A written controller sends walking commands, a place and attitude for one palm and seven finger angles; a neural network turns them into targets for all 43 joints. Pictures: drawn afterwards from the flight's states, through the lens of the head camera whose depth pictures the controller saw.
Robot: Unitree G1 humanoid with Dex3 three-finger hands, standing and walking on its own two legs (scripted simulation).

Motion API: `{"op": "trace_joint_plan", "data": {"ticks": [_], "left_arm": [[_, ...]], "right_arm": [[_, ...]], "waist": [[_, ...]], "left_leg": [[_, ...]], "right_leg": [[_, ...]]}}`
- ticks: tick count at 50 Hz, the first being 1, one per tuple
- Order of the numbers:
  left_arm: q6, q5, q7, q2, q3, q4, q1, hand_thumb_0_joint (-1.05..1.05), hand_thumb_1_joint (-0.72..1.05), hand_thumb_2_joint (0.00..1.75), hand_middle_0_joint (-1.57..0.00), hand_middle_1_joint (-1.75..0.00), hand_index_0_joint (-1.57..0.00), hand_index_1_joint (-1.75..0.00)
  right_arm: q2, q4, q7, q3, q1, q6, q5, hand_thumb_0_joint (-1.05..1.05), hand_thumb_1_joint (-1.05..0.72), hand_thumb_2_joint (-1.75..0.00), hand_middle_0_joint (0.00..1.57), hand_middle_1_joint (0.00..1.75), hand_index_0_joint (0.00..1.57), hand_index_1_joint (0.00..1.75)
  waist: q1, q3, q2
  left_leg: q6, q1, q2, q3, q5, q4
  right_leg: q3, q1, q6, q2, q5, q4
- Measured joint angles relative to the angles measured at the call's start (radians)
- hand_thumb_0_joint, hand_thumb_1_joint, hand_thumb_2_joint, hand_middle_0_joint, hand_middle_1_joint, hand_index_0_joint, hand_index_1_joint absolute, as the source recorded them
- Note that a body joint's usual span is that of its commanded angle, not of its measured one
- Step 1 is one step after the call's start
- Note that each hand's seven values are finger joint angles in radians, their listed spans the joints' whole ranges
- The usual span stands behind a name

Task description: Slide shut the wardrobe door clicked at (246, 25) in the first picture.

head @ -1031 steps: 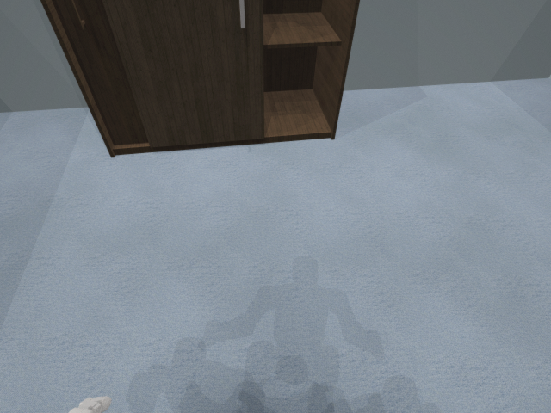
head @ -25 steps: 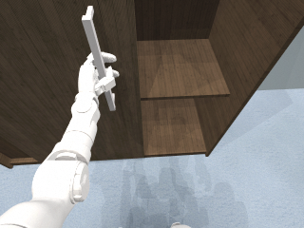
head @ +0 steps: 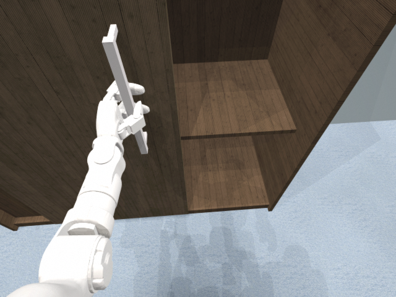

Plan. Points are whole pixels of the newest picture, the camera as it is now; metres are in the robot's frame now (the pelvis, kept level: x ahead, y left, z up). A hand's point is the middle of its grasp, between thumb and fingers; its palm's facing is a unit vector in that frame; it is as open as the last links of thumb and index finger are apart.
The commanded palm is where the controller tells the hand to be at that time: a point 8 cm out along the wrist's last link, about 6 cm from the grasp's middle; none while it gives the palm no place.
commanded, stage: grip the handle and tug to test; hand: left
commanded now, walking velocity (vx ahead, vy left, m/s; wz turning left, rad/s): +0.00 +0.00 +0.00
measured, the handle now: (131, 102) +0.51 +0.12 +0.10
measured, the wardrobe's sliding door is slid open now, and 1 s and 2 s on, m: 0.42 0.40 0.37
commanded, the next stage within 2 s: tug the door sideways, standing still in 0.12 s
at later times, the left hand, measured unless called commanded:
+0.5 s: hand (141, 119) +0.45 +0.09 +0.11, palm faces +0.04 -1.00 -0.01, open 5.5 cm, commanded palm +0.43 +0.12 +0.10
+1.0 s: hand (148, 119) +0.45 +0.08 +0.10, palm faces +0.04 -1.00 -0.04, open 5.7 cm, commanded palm +0.43 +0.07 +0.10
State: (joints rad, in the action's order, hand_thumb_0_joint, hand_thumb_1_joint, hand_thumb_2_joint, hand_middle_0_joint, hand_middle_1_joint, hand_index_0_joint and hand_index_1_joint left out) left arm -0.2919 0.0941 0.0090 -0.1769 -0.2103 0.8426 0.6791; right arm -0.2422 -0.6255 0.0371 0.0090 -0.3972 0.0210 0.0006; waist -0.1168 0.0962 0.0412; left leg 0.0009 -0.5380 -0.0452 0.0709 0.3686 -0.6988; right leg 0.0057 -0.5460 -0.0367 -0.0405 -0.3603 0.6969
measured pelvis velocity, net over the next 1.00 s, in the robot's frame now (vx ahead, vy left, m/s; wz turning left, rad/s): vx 0.00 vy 0.01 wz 0.08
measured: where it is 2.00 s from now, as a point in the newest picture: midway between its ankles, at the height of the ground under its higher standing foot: outside the picture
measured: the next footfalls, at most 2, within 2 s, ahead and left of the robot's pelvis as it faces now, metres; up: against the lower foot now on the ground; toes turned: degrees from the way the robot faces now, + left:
left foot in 1.80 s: +0.03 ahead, +0.09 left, +0.00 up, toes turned +14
right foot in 2.00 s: +0.20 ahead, -0.31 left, +0.00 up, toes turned +11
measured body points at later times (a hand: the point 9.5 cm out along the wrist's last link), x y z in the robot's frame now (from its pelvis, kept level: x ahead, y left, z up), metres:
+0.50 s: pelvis +0.01 +0.00 +0.00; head +0.07 +0.00 +0.44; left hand +0.44 +0.15 +0.11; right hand +0.08 -0.24 -0.13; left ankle -0.02 +0.12 -0.72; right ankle -0.02 -0.10 -0.72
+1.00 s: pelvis +0.00 +0.01 -0.01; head +0.07 +0.01 +0.44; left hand +0.44 +0.13 +0.11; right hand +0.05 -0.23 -0.14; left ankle -0.02 +0.12 -0.72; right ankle -0.02 -0.09 -0.72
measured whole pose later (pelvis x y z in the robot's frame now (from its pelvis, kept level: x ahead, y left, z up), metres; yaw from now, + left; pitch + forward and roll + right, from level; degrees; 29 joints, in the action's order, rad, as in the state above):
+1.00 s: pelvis +0.00 +0.01 -0.01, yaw +4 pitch +13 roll -1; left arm -0.30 0.11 0.21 -0.07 0.03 0.90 0.79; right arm -0.22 -0.72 0.08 0.02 -0.40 -0.05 0.03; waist -0.07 0.09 0.05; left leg -0.01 -0.60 0.00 0.00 0.38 -0.75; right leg 0.07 -0.56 -0.02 0.00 -0.39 0.73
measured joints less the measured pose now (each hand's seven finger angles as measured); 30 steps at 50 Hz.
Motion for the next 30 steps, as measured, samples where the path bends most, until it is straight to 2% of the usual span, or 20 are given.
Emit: {"op": "trace_joint_plan", "data": {"ticks": [14, 22, 30], "left_arm": [[0.053, 0.012, 0.014, 0.034, 0.053, -0.133, -0.091, 0.03, 0.79, 0.80, -0.35, -1.37, -0.33, -1.36], [0.027, -0.001, 0.068, 0.071, 0.115, -0.043, 0.005, 0.03, 0.77, 0.83, -0.38, -1.38, -0.36, -1.37], [0.005, 0.009, 0.118, 0.076, 0.155, 0.029, 0.063, 0.02, 0.78, 0.84, -0.37, -1.39, -0.34, -1.39]], "right_arm": [[0.001, 0.022, 0.000, 0.005, 0.036, -0.009, -0.004, 0.01, -0.90, -0.90, 0.20, 0.29, 0.20, 0.30], [0.007, -0.027, 0.003, 0.012, 0.053, -0.024, 0.008, 0.01, -0.90, -0.90, 0.20, 0.29, 0.20, 0.30], [0.017, -0.052, 0.015, 0.010, 0.041, -0.037, 0.014, 0.01, -0.90, -0.90, 0.20, 0.29, 0.20, 0.30]], "waist": [[0.021, 0.003, 0.000], [0.048, -0.003, -0.001], [0.048, -0.002, 0.003]], "left_leg": [[-0.001, 0.049, 0.006, -0.005, 0.004, 0.032], [-0.002, 0.006, 0.022, -0.044, 0.009, -0.004], [-0.006, -0.026, 0.031, -0.056, 0.009, -0.030]], "right_leg": [[0.003, 0.052, 0.003, 0.004, -0.007, -0.033], [0.041, 0.031, 0.005, 0.021, -0.020, -0.009], [0.053, 0.006, 0.007, 0.030, -0.023, 0.014]]}}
